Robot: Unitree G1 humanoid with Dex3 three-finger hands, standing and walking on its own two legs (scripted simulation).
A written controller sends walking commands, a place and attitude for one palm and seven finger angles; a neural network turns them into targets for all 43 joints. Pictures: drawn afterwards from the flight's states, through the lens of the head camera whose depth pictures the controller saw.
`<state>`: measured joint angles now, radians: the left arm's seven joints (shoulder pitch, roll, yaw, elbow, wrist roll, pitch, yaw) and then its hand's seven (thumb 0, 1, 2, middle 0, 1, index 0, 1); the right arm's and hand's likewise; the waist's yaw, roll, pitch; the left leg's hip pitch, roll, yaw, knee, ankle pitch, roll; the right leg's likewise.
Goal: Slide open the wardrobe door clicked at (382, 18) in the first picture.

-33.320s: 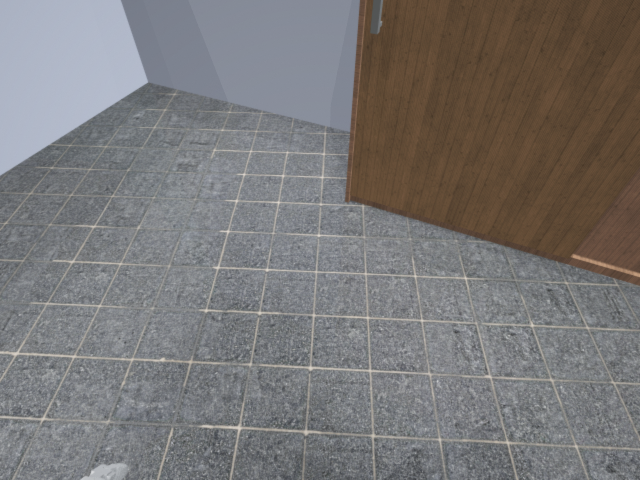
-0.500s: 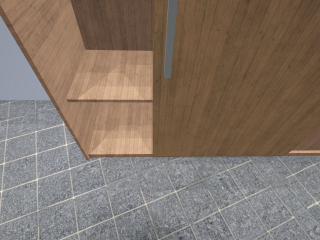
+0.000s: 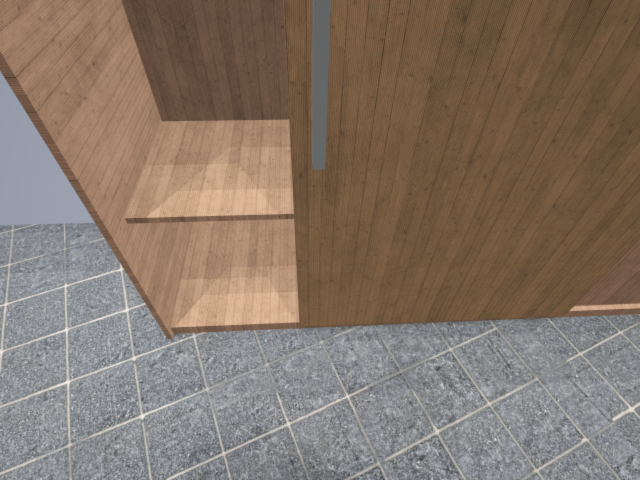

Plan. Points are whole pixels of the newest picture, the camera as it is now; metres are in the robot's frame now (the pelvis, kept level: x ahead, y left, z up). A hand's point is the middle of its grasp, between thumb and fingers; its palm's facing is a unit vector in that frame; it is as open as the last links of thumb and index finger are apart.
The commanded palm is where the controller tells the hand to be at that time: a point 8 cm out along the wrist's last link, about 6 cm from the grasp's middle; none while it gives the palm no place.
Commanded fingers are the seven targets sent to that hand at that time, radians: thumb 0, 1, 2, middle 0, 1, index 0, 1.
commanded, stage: let the arm hang, fingers relaxed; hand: left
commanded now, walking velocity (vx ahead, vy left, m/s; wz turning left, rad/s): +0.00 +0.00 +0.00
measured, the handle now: (319, 82) +0.67 +0.04 +0.16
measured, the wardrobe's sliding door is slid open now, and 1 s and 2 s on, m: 0.44 0.44 0.44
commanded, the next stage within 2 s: look to check the result in 0.06 s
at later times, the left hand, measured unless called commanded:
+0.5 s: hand out of the picture +0.01 +0.16 -0.18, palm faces +0.03 -0.98 -0.19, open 7.4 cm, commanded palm none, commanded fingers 0.00 0.90 0.90 -0.20 -0.30 -0.20 -0.30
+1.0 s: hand out of the picture +0.02 +0.16 -0.18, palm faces +0.02 -0.98 -0.19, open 7.4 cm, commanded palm none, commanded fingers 0.00 0.90 0.90 -0.20 -0.30 -0.20 -0.30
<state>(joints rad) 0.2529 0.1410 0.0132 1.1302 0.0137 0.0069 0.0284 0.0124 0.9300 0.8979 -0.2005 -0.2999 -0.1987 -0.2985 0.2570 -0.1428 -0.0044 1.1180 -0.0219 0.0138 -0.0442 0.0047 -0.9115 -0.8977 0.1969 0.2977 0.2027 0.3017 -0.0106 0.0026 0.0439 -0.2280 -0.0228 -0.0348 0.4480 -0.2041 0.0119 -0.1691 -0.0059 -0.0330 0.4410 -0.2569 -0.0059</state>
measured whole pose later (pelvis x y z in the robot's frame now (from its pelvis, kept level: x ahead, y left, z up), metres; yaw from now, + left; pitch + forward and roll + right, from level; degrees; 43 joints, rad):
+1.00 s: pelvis +0.02 -0.01 +0.00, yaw +0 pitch -1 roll +0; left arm 0.25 0.15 0.01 1.13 0.01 0.00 0.03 0.00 0.91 0.90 -0.20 -0.30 -0.20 -0.30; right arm 0.23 -0.15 0.00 1.14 -0.02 0.01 -0.05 0.00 -0.91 -0.90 0.20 0.30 0.20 0.30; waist -0.01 0.00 0.06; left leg -0.20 -0.01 -0.04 0.43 -0.22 0.00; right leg -0.13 0.01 -0.04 0.41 -0.26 -0.02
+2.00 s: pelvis +0.01 -0.01 +0.00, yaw -1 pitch -1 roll +0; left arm 0.26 0.15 0.01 1.13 0.01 0.00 0.03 0.00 0.91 0.90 -0.20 -0.30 -0.20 -0.30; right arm 0.23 -0.15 0.00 1.14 -0.02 0.01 -0.05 0.00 -0.91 -0.90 0.20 0.30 0.20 0.30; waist -0.01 0.00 0.06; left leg -0.18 -0.01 -0.03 0.42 -0.21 0.00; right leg -0.12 0.01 -0.03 0.40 -0.26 -0.01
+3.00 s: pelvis +0.01 +0.00 +0.00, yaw -1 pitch -1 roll +0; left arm 0.26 0.15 0.01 1.13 0.01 0.00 0.03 0.00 0.91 0.90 -0.20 -0.30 -0.20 -0.30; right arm 0.23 -0.14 0.00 1.15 -0.02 0.01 -0.05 0.00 -0.91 -0.90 0.20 0.30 0.20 0.30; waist -0.01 -0.01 0.07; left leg -0.19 -0.01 -0.03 0.42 -0.21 0.00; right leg -0.13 0.01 -0.02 0.40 -0.25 -0.01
